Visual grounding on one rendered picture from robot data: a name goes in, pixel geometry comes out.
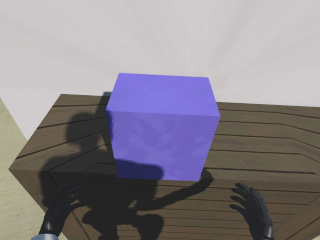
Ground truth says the carton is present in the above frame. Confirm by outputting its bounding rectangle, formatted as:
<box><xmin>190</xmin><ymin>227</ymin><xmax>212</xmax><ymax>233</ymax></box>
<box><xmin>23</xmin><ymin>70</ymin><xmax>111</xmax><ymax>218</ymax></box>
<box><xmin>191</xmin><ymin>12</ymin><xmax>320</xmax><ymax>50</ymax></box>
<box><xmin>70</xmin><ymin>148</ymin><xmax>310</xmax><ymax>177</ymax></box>
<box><xmin>105</xmin><ymin>73</ymin><xmax>221</xmax><ymax>182</ymax></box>

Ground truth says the robot right hand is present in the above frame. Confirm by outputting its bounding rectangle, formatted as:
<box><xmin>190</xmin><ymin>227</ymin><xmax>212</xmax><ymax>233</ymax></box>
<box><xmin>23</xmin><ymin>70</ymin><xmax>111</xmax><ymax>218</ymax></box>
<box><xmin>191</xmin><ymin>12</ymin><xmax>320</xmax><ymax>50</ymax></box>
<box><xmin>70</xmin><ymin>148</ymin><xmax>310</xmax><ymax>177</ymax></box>
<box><xmin>229</xmin><ymin>183</ymin><xmax>275</xmax><ymax>240</ymax></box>

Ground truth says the pedestal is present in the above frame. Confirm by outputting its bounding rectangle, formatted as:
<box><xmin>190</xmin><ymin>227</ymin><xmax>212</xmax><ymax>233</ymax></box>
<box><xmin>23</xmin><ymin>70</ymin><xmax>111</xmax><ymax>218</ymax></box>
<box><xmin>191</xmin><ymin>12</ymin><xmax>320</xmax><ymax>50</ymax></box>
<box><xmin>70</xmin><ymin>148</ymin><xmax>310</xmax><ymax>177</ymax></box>
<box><xmin>8</xmin><ymin>94</ymin><xmax>320</xmax><ymax>240</ymax></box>

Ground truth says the robot left hand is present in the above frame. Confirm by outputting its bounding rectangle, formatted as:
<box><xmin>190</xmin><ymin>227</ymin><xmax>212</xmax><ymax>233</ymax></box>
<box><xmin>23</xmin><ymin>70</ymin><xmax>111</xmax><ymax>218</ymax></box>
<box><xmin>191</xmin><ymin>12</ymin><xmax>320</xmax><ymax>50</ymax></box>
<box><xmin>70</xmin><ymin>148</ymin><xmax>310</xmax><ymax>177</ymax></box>
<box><xmin>39</xmin><ymin>180</ymin><xmax>87</xmax><ymax>237</ymax></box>

